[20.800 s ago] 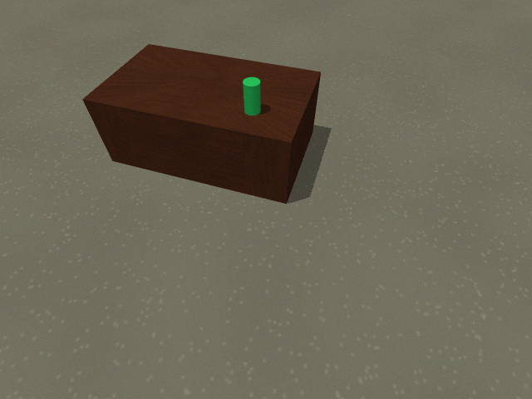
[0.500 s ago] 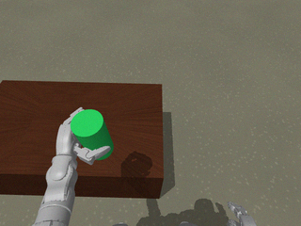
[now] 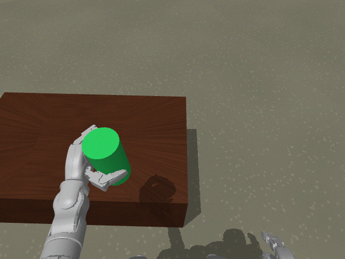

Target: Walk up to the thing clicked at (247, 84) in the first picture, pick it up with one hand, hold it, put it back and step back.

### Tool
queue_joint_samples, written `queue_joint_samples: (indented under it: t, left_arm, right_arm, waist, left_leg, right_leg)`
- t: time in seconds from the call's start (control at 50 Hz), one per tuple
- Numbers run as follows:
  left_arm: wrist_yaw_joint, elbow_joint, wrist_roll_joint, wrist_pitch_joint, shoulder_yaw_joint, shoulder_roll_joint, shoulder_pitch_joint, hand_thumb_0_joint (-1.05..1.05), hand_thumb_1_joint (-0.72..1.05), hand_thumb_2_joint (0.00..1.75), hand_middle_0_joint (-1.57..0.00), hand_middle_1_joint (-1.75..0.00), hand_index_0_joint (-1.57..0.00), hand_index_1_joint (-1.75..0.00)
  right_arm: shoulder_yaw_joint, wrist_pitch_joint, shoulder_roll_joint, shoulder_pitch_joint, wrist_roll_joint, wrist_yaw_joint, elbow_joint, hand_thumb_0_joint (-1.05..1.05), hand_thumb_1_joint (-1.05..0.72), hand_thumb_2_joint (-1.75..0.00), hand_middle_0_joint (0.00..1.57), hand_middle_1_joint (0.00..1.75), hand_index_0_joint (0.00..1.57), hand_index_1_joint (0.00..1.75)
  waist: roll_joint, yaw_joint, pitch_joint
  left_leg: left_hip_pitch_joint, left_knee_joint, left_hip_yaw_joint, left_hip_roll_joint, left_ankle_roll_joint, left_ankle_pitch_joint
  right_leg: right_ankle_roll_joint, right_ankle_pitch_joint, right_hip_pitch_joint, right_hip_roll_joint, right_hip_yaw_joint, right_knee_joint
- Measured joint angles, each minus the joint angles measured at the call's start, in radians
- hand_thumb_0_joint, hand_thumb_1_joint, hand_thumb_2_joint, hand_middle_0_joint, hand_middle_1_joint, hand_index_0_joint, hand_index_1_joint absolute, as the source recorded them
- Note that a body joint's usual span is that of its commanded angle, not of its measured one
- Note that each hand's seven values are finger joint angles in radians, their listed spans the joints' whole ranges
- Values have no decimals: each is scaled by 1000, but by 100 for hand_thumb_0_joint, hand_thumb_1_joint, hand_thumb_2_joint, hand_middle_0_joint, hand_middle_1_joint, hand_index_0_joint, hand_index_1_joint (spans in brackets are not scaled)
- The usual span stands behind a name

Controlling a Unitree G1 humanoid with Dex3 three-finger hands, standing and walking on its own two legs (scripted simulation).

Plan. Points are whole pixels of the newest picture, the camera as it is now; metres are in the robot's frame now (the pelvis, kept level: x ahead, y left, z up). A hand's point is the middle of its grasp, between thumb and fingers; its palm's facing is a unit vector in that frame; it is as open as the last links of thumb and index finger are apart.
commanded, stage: hold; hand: left
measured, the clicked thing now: (109, 158) +0.32 +0.16 +0.05
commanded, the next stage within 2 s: crouch in 1.28 s
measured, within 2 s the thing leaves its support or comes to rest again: neither
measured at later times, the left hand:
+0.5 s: hand (106, 153) +0.34 +0.17 +0.05, palm faces +0.04 -1.00 +0.00, open 10.6 cm
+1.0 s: hand (109, 154) +0.34 +0.16 +0.05, palm faces +0.04 -1.00 +0.00, open 10.6 cm
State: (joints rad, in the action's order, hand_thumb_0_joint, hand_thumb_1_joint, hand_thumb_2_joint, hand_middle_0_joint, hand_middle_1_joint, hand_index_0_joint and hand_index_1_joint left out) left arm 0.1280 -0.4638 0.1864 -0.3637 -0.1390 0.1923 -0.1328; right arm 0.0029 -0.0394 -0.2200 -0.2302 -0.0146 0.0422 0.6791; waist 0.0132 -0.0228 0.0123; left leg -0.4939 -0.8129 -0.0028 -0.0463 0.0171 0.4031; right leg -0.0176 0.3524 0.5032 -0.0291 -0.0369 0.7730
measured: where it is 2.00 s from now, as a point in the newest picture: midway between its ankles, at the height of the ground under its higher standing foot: outside the picture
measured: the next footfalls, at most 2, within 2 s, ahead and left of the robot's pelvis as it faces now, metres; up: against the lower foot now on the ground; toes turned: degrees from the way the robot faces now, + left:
none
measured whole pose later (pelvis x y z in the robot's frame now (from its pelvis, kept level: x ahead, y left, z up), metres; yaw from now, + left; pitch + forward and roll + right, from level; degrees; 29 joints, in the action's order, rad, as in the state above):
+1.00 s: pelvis +0.00 +0.00 +0.00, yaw +0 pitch +5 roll -1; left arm 0.11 -0.49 0.18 -0.36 -0.14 0.19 -0.16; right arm 0.01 -0.04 -0.22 -0.23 -0.02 0.04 0.68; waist 0.01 -0.03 0.01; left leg -0.48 -0.80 0.00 -0.04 0.02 0.40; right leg -0.02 0.35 0.49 -0.03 -0.04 0.76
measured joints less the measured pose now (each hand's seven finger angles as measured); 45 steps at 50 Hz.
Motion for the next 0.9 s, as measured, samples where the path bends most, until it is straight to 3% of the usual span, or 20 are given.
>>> queue_joint_samples:
  t: [0.9]
  left_arm:
    - [-13, -27, -6, 2, 2, 0, -34, -2, -51, 107, -67, -112, -72, -113]
  right_arm:
    - [1, 2, 2, -2, -1, -5, 3, 1, -91, -90, 21, 30, 21, 30]
  waist:
    - [-2, -4, -1]
  left_leg:
    - [11, 12, 2, 1, 0, -1]
  right_leg:
    - [-1, 0, -12, 0, -2, -13]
